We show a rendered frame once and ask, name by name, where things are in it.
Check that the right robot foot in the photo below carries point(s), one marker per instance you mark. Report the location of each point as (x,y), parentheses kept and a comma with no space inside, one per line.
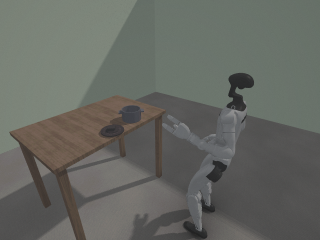
(210,208)

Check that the robot right upper arm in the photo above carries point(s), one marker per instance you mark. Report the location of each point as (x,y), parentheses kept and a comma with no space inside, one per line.
(243,127)

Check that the pot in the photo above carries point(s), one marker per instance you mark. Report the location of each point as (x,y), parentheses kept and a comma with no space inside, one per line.
(131,113)

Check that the robot left upper arm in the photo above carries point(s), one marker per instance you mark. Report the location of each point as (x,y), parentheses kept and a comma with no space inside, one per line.
(228,122)

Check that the right robot hand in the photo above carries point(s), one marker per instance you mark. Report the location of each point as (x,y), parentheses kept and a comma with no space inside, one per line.
(212,137)

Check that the knob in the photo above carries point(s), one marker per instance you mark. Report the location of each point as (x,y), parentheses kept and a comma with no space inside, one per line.
(111,127)

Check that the table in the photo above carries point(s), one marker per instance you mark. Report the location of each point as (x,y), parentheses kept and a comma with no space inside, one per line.
(63,140)

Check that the left robot hand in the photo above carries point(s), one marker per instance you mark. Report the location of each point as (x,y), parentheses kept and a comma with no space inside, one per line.
(182,131)

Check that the lid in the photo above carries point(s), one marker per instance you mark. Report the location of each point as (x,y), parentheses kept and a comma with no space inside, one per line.
(112,133)

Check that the robot left forearm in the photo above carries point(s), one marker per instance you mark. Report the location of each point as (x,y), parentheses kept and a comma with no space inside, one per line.
(214,149)

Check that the robot left thigh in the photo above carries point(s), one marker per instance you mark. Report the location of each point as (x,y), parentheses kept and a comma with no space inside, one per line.
(207,173)

